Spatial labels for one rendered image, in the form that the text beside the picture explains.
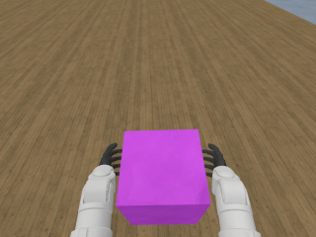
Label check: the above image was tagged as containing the left robot forearm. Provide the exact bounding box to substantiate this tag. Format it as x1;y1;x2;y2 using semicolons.
70;165;116;237

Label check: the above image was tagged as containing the right robot forearm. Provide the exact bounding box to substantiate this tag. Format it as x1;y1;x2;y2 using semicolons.
211;166;262;237

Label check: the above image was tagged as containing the right robot hand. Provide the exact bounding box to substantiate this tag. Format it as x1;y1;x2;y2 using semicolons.
201;143;227;178

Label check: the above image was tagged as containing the carton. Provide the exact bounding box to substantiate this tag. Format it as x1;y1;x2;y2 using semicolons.
116;129;211;225

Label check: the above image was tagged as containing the left robot hand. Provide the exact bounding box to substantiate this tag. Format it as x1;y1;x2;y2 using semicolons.
99;143;122;176

